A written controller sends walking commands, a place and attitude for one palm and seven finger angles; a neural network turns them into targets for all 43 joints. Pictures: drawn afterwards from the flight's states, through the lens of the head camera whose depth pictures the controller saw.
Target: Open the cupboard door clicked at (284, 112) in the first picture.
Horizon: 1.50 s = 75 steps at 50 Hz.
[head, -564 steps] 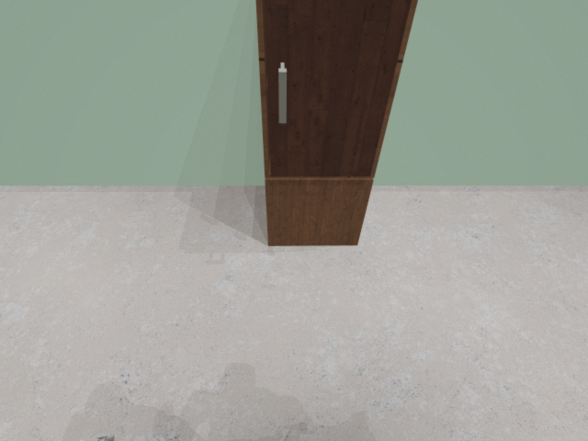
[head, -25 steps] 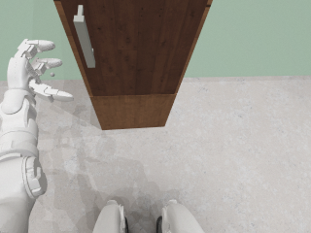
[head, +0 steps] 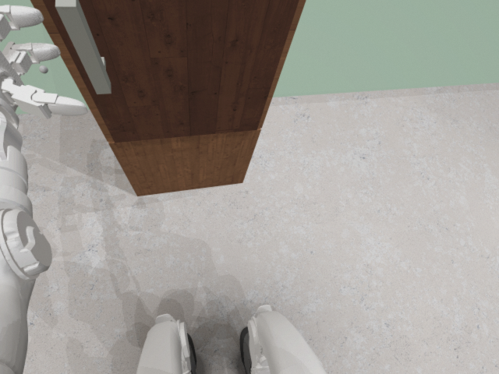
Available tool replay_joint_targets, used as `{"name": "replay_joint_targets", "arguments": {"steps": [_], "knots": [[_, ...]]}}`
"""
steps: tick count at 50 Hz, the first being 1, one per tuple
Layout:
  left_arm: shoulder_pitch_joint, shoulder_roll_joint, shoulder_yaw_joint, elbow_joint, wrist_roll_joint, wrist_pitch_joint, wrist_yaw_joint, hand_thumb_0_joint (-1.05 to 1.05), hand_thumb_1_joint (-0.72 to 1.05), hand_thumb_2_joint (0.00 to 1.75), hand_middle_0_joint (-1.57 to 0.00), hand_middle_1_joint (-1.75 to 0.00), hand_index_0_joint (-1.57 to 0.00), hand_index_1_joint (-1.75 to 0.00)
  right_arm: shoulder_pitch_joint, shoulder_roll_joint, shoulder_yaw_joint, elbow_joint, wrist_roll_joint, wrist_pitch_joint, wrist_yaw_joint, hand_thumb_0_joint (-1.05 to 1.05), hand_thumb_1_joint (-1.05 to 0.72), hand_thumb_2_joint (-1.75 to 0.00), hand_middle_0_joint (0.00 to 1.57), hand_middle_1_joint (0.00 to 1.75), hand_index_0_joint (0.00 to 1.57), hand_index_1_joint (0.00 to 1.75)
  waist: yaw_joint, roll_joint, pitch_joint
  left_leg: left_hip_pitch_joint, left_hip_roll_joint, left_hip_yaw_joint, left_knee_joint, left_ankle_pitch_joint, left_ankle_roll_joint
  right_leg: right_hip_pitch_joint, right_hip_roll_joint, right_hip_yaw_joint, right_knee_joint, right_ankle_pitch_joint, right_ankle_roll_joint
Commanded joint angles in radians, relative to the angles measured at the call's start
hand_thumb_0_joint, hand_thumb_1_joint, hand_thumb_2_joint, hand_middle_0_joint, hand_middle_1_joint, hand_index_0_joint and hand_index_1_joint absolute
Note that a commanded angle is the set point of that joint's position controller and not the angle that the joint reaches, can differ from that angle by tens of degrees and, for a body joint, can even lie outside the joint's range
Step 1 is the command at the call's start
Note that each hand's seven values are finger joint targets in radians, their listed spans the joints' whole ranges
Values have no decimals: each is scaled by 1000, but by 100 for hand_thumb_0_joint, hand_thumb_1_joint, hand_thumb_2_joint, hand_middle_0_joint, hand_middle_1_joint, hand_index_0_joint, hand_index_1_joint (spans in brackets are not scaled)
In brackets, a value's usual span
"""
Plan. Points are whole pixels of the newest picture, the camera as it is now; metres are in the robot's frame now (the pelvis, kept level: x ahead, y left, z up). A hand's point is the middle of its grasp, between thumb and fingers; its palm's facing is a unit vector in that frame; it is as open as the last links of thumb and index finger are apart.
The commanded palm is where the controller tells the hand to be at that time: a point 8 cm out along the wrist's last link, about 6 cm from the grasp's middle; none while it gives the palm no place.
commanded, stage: move the hooked fingers beside the handle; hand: left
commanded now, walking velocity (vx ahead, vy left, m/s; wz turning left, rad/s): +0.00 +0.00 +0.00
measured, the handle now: (87, 40) +0.60 +0.17 +0.08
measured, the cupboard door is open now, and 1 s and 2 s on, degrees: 0 0 0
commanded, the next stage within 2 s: slide the fingers in behind the handle in 0.66 s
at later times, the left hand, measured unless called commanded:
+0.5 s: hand (42, 79) +0.53 +0.22 +0.07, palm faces +0.07 -1.00 -0.02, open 14.0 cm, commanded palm +0.52 +0.25 +0.07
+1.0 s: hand (53, 78) +0.54 +0.21 +0.07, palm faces +0.06 -1.00 -0.01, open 14.0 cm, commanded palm +0.52 +0.24 +0.07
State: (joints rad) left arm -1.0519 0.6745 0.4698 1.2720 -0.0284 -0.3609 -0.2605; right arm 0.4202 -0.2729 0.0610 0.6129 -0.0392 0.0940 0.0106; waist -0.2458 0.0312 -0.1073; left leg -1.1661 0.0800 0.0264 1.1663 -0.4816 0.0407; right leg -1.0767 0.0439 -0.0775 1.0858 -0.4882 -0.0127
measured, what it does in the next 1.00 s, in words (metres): stands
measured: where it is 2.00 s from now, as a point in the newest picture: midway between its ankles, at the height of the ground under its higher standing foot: outside the picture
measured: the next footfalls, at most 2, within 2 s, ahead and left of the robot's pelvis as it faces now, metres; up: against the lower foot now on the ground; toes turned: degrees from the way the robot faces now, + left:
none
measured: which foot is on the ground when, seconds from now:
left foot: down 0.00-1.00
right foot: down 0.00-1.00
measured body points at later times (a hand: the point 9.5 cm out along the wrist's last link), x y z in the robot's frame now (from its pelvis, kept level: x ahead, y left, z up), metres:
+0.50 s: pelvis +0.01 +0.01 +0.01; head +0.16 +0.04 +0.43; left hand +0.53 +0.28 +0.07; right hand +0.00 -0.26 -0.09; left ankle +0.02 +0.09 -0.64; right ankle +0.01 -0.12 -0.64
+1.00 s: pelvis +0.00 +0.00 +0.00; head +0.16 +0.04 +0.42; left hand +0.53 +0.26 +0.07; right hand -0.02 -0.26 -0.10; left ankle +0.02 +0.09 -0.64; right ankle +0.01 -0.12 -0.64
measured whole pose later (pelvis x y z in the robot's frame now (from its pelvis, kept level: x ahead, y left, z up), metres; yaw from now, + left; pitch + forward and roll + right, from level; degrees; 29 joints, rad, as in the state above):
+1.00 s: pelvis +0.00 +0.00 +0.00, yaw +1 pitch +26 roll -5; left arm -1.03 0.60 0.42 1.26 -0.04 -0.39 -0.22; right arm 0.40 -0.27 0.06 0.62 -0.04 0.09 0.02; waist -0.23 0.03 -0.11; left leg -1.15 0.07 0.01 1.17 -0.48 0.04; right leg -1.05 0.04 -0.09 1.09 -0.49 -0.01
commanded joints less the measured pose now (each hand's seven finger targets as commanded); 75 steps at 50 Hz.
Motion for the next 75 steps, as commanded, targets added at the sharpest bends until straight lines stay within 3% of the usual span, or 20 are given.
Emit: {"name": "replay_joint_targets", "arguments": {"steps": [1,3,5,12,16,19,26,30,32,38,42,44,51,53,58,64,67,70,73,75], "knots": [[-386,288,48,-243,-18,-70,10,0,-50,30,-30,-120,-30,-120,209,-205,-74,-42,2,-4,-10,0,-90,-90,20,30,20,30,32,192,-563,519,-26,-100,-93,470,-2,174,23,43,-108,356,-6],[-398,270,41,-289,-21,-86,12,0,-50,30,-30,-120,-30,-120,209,-201,-80,-37,2,-1,-7,0,-90,-90,20,30,20,30,31,223,-595,586,-22,-106,-95,517,-8,158,25,38,-111,372,-6],[-400,270,48,-300,-28,-91,15,0,-50,30,-30,-120,-30,-120,209,-201,-81,-33,2,0,-7,0,-90,-90,20,30,20,30,28,200,-596,583,-21,-105,-96,513,-7,172,26,39,-115,373,-3],[-411,177,-16,-290,-31,-86,17,0,-50,30,-30,-120,-30,-120,208,-199,-87,-12,1,5,-5,0,-90,-90,20,30,20,30,12,237,-558,663,-15,-126,-108,530,-17,89,27,23,-128,334,-9],[-352,179,-1,-266,-38,-88,22,0,-50,30,-30,-120,-30,-120,205,-197,-85,-16,2,6,-4,0,-90,-90,20,30,20,30,26,204,-542,638,-20,-119,-110,541,-15,124,28,24,-127,358,-11],[-347,129,-42,-251,-35,-87,23,0,-50,30,-30,-120,-30,-120,191,-193,-85,-22,4,10,0,0,-90,-90,20,30,20,30,19,189,-504,617,-22,-115,-113,507,-14,111,28,25,-135,336,-8],[-380,125,-32,-279,-38,-118,49,0,-50,30,-30,-120,-30,-120,182,-192,-87,-23,1,6,2,0,-90,-90,20,30,20,30,21,195,-515,647,-21,-127,-114,505,-18,94,28,21,-126,318,-12],[-374,172,-10,-239,-27,-112,50,0,-50,30,-30,-120,-30,-120,171,-194,-80,-29,6,6,-1,0,-90,-90,20,30,20,30,24,146,-494,552,-31,-108,-114,424,-9,153,26,33,-131,307,-5],[-391,190,-8,-252,-21,-118,49,0,-50,30,-30,-120,-30,-120,168,-197,-78,-30,6,5,-4,0,-90,-90,20,30,20,30,25,187,-510,577,-29,-113,-114,430,-13,131,24,33,-126,300,-9],[-408,180,-17,-250,-34,-117,31,0,-50,30,-30,-120,-30,-120,172,-198,-79,-21,7,0,-8,0,-90,-90,20,30,20,30,14,182,-535,584,-27,-115,-104,439,-10,129,26,35,-125,309,-7],[-393,131,-46,-233,-43,-103,25,0,-50,30,-30,-120,-30,-120,177,-195,-80,-17,6,-3,-6,0,-90,-90,20,30,20,30,15,187,-525,587,-28,-117,-108,428,-12,116,27,30,-130,295,-9],[-396,147,-36,-204,-44,-89,33,0,-50,30,-30,-120,-30,-120,176,-198,-78,-16,9,-5,-8,0,-90,-90,20,30,20,30,5,140,-483,524,-30,-108,-107,372,-5,126,27,36,-139,272,-3],[-444,171,-20,-232,-22,-108,69,0,-50,30,-30,-120,-30,-120,193,-195,-76,-14,-2,-17,-3,0,-90,-90,20,30,20,30,9,180,-522,529,-31,-113,-93,393,-5,123,26,37,-118,281,-9],[-467,130,-55,-241,-14,-108,76,0,-50,30,-30,-120,-30,-120,190,-190,-77,-11,-3,-18,2,0,-90,-90,20,30,20,30,2,209,-530,550,-31,-114,-89,406,-8,101,25,35,-116,285,-8],[-451,128,-39,-260,-13,-105,97,0,-50,30,-30,-120,-30,-120,200,-192,-83,-12,-6,-15,7,0,-90,-90,20,30,20,30,10,206,-582,581,-30,-117,-89,447,-10,118,26,31,-110,315,-8],[-433,93,-53,-247,-8,-97,129,0,-50,30,-30,-120,-30,-120,201,-187,-84,-15,-7,-9,15,0,-90,-90,20,30,20,30,9,170,-532,549,-32,-110,-97,437,-10,135,27,31,-118,324,-5],[-447,75,-55,-270,-4,-116,145,0,-50,30,-30,-120,-30,-120,205,-184,-89,-10,-12,-13,17,0,-90,-90,20,30,20,30,8,186,-560,578,-32,-111,-93,464,-12,129,26,31,-113,344,-7],[-407,77,-48,-234,-5,-113,153,0,-50,30,-30,-120,-30,-120,202,-183,-86,-13,-10,-14,21,0,-90,-90,20,30,20,30,11,138,-530,519,-39,-98,-93,436,-7,167,27,36,-118,351,-4],[-428,56,-76,-217,7,-111,152,0,-50,30,-30,-120,-30,-120,201,-180,-85,-12,-9,-12,20,0,-90,-90,20,30,20,30,-1,148,-502,511,-39,-98,-94,417,-8,146,24,36,-117,338,-4],[-461,49,-78,-266,1,-122,158,0,-50,30,-30,-120,-30,-120,202,-179,-88,-14,-12,-15,22,0,-90,-90,20,30,20,30,0,169,-543,541,-39,-99,-90,438,-7,152,25,39,-115,353,-6]]}}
